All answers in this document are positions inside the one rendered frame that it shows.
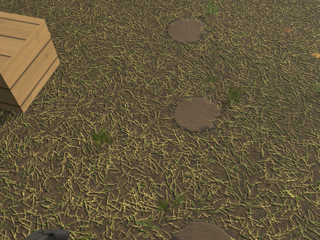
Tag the left robot hand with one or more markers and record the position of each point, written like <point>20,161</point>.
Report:
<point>52,234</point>

